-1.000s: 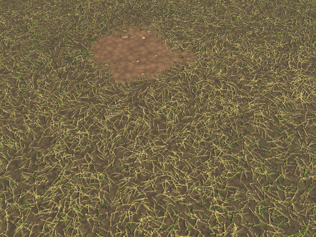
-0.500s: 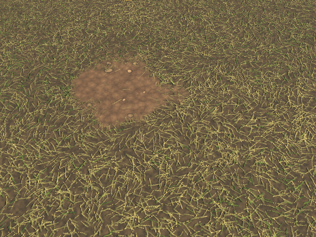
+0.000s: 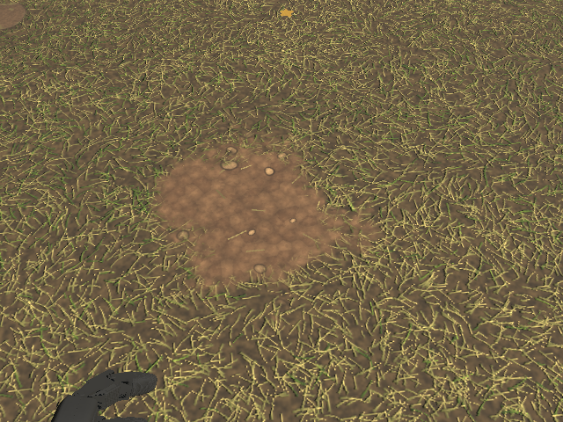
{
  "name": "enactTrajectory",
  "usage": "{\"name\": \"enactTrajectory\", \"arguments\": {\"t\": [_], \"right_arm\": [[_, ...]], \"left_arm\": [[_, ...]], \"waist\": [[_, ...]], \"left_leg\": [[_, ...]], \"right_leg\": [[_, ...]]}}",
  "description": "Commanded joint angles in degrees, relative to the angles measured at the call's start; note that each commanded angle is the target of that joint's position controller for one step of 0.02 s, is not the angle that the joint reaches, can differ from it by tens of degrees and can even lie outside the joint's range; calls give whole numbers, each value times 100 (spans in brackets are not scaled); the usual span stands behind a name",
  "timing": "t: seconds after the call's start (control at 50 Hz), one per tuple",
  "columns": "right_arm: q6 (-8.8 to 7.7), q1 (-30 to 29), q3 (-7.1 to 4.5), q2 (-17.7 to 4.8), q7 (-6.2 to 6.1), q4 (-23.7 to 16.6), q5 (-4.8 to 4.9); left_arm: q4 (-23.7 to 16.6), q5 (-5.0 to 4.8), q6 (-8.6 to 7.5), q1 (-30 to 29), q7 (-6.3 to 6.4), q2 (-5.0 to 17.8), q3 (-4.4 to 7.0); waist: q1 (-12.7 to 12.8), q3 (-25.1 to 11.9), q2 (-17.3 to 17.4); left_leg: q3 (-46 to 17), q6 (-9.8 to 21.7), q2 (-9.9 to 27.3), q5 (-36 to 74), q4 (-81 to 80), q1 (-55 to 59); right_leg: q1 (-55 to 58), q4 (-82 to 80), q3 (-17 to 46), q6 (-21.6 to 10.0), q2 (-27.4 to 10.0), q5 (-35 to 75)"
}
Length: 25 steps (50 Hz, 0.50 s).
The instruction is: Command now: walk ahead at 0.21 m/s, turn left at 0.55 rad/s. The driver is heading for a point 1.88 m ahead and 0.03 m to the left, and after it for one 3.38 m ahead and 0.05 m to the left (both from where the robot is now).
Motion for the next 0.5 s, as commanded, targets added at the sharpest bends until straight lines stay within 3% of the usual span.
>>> {"name": "enactTrajectory", "arguments": {"t": [0.02, 0.04, 0.06, 0.08, 0.1, 0.14, 0.2, 0.26, 0.32, 0.38, 0.42, 0.44, 0.46, 0.48, 0.5], "right_arm": [[-140, -216, -62, -328, -28, -767, 165], [-29, 682, -126, -561, -121, -819, 247], [120, 615, -166, -842, -157, -500, 28], [189, 104, -175, -820, -92, -537, -58], [256, -94, -169, -696, -29, -586, -70], [419, -194, -141, -564, 101, -625, -123], [487, -291, -115, -485, 138, -704, -74], [559, -591, -43, -419, 145, -795, -121], [598, -968, 80, -309, 170, -894, -106], [553, -1065, 137, -350, 139, -913, -89], [444, -811, 180, -343, 117, -805, -115], [364, -861, 192, -500, 99, -843, -177], [321, -1165, 120, -1010, 63, -1039, -194], [273, -1283, 130, -867, 14, -984, -191], [221, -1611, 221, -603, -11, -972, -204]], "left_arm": [[-9, 103, -150, 2012, 220, 1375, 363], [-49, -74, -4, 1928, 166, 1498, 469], [-205, -128, 84, 1527, 124, 929, 385], [-266, -133, 98, 1244, 129, 481, 250], [-262, -79, 137, 1018, 146, 364, 200], [-176, -54, 156, 1006, 189, 537, 250], [-95, -19, 108, 1119, 155, 633, 303], [-48, -14, 160, 1088, 135, 642, 322], [11, -2, 265, 1116, 94, 717, 359], [128, -5, 406, 1325, 43, 885, 422], [224, -64, 488, 1473, 41, 883, 423], [247, -38, 497, 1652, 18, 666, 382], [51, -85, 476, 1892, -19, 146, 258], [133, -90, 568, 1456, 53, 445, 317], [145, -145, 624, 1436, 34, 474, 345]], "waist": [[1018, -1925, -619], [631, -2875, -1480], [531, -2349, -376], [574, -1579, -68], [459, -1163, -109], [408, -778, -588], [333, -963, -519], [344, -901, -594], [494, -769, -816], [593, -680, -830], [430, -515, -511], [503, -439, 99], [822, -506, 1464], [473, -117, 1295], [731, 68, 1109]], "left_leg": [[208, -243, 322, 140, 3196, -1693], [661, -265, -11, -1764, 4364, -2309], [609, -312, 419, -1203, 4744, -2543], [689, -406, 518, -836, 4625, -2616], [745, -509, 666, -601, 4428, -2607], [889, -642, 707, -242, 4298, -2348], [862, -649, 597, -67, 4100, -2143], [951, -596, 689, 70, 3316, -2033], [1165, -507, 763, 38, 2114, -1534], [1419, -374, 690, 54, 1039, -1040], [1394, -165, 697, 808, -408, -191], [518, -50, 1310, 744, -1163, 7], [-1214, 325, 2768, 970, -1606, -110], [-1123, 728, 2947, 978, -1770, -1456], [-720, 669, 2573, 943, -1794, -1690]], "right_leg": [[3819, 126, 1655, -633, -2276, 3943], [4294, 221, 3076, -1574, -3235, 4972], [3596, 32, 2715, -1532, -2822, 4008], [2898, -209, 1853, -1318, -2321, 3367], [2395, -485, 1330, -1099, -1960, 2769], [1684, -800, 675, -1061, -1573, 2495], [1464, -889, 409, -1246, -1579, 2497], [1237, -1080, 276, -1253, -1555, 1211], [965, -1254, 207, -1170, -1429, -421], [929, -1127, 367, -1129, -1470, -1120], [453, -832, 278, -758, -1360, -1195], [195, -347, 22, -383, -1079, -1484], [-191, 503, -693, 33, -283, -2496], [414, 1007, -316, 51, -245, -2805], [735, 1247, -161, 30, -252, -2477]]}}
Keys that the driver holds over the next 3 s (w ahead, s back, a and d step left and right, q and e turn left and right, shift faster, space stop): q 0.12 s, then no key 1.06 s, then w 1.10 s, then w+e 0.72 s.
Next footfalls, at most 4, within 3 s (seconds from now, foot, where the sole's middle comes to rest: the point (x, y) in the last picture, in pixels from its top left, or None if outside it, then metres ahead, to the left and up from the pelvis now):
0.44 left None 0.06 0.10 -0.76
0.68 right None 0.09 -0.12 -0.76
1.90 right None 0.43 -0.03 -0.76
2.44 left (186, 320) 0.71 0.19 -0.76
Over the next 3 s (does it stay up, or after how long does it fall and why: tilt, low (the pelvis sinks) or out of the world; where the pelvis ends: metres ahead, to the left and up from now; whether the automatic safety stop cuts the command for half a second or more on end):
stays up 0.86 0.07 -0.01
